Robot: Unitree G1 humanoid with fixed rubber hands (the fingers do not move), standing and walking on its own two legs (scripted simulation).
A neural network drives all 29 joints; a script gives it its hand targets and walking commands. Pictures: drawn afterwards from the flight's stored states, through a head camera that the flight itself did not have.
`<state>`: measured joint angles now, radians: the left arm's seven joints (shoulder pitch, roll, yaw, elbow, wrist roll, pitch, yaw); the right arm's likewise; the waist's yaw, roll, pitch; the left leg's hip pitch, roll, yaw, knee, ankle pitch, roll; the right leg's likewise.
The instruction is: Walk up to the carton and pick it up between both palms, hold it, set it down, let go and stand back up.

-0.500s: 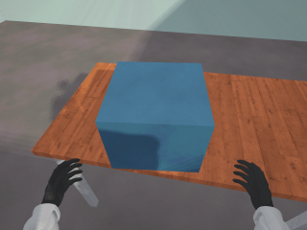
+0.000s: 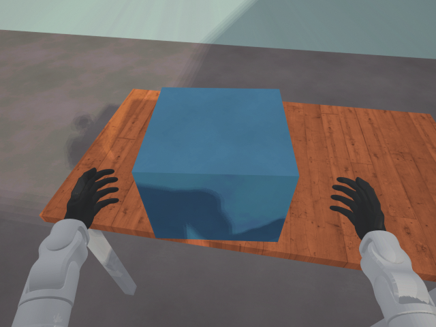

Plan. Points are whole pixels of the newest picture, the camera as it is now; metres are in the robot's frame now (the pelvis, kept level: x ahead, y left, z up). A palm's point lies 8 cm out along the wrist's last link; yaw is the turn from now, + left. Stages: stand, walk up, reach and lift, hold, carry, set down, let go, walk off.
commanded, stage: reach and lift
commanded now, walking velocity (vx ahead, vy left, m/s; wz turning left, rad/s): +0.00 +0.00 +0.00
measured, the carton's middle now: (218, 162) +0.48 +0.04 +0.02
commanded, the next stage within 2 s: none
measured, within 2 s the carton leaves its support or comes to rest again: neither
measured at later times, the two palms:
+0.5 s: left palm (83, 157) +0.36 +0.28 +0.15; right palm (370, 172) +0.36 -0.23 +0.12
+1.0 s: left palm (86, 112) +0.42 +0.27 +0.20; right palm (374, 125) +0.42 -0.24 +0.18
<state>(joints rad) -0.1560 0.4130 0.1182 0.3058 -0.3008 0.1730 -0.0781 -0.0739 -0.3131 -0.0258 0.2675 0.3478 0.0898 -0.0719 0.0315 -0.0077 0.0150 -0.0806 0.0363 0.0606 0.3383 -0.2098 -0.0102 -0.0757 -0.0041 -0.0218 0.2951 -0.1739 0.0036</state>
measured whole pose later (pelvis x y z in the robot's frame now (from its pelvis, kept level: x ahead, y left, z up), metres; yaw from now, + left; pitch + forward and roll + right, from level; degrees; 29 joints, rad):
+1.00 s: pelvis -0.01 +0.00 +0.00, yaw +1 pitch +6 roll -1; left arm -0.98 0.57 -0.01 0.90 -0.36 0.38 -0.06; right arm -0.89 -0.46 0.03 0.86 0.46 0.29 -0.03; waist -0.03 -0.02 -0.09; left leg -0.29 0.04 0.03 0.38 -0.19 -0.01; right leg -0.26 0.00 -0.04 0.30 -0.14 0.00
